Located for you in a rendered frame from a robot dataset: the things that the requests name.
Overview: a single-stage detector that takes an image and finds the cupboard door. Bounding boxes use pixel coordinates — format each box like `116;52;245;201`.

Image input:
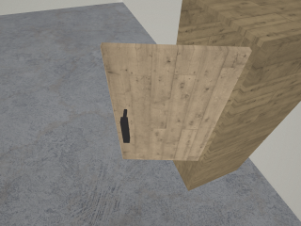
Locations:
100;42;252;161

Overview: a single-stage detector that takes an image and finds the handle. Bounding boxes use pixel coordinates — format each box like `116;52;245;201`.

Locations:
120;109;130;143

